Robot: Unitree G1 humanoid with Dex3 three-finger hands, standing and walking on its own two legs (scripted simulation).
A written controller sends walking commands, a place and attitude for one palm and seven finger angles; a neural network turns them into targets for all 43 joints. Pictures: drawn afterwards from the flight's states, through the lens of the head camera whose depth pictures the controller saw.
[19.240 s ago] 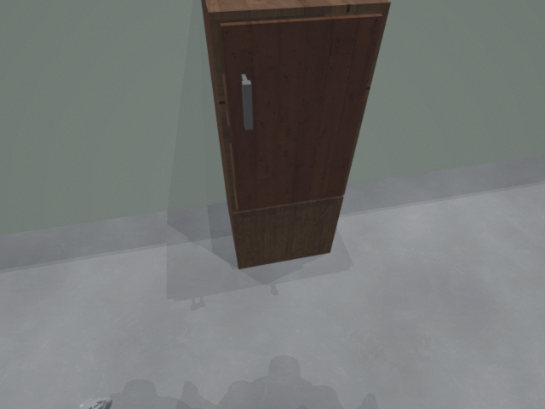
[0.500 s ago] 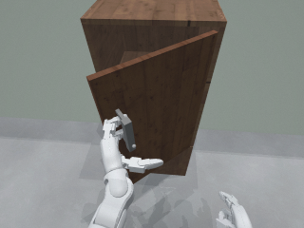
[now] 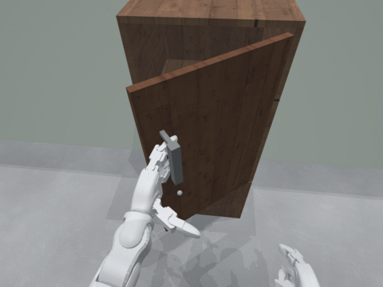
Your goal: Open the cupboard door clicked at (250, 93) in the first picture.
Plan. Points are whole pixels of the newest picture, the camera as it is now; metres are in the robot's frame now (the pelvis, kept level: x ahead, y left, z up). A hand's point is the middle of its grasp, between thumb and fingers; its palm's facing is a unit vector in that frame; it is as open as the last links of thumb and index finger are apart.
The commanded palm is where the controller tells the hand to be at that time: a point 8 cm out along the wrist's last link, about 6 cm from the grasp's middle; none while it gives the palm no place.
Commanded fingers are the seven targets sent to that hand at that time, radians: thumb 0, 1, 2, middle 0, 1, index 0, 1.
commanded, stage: slide the hand sideways off the handle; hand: left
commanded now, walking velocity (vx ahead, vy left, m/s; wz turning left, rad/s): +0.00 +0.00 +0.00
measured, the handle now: (170, 158) +0.36 +0.08 +0.09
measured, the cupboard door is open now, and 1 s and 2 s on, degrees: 38 39 39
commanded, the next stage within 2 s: draw the hand back to the body in 0.96 s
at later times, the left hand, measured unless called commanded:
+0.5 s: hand (164, 209) +0.24 +0.07 +0.08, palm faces -0.02 -1.00 -0.02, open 16.3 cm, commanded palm +0.21 +0.13 +0.08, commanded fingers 0.00 -0.50 0.30 -0.15 -0.30 -0.15 -0.30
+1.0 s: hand (132, 236) +0.20 +0.12 +0.07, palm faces -0.02 -1.00 -0.05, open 16.3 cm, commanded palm +0.17 +0.17 +0.08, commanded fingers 0.00 -0.50 0.30 -0.15 -0.30 -0.15 -0.30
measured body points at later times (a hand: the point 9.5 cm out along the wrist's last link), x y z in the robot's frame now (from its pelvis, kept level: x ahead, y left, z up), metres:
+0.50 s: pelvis +0.03 -0.01 -0.01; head +0.05 -0.02 +0.44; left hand +0.24 +0.13 +0.08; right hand +0.21 -0.22 -0.08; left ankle +0.00 +0.10 -0.70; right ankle +0.04 -0.12 -0.70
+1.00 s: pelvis +0.02 -0.02 -0.02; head +0.05 -0.03 +0.43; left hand +0.19 +0.18 +0.08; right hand +0.21 -0.24 -0.08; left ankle +0.00 +0.10 -0.70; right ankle +0.04 -0.12 -0.70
